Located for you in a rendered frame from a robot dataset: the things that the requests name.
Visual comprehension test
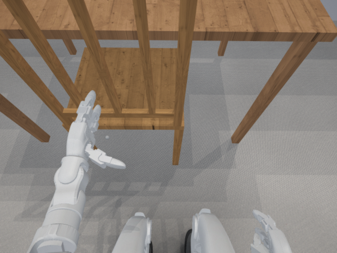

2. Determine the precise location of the chair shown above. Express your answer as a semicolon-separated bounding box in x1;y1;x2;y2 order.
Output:
0;0;197;165

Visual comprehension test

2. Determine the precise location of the robot left thigh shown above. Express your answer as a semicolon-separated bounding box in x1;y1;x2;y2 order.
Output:
112;216;152;253

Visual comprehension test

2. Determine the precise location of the robot right hand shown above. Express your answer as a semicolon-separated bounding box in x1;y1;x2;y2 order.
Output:
251;210;292;253

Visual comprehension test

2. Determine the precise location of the robot left forearm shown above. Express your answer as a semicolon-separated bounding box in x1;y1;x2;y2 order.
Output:
27;155;89;253

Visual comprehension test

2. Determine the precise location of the robot thigh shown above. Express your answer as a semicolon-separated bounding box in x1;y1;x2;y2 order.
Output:
112;216;152;253
192;212;235;253

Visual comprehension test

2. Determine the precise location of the robot right thigh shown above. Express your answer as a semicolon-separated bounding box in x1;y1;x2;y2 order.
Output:
192;212;235;253

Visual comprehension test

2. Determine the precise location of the table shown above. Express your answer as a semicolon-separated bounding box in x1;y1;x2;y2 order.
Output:
0;0;337;143

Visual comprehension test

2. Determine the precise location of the robot left hand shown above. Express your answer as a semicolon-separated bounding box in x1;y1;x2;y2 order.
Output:
66;90;126;169

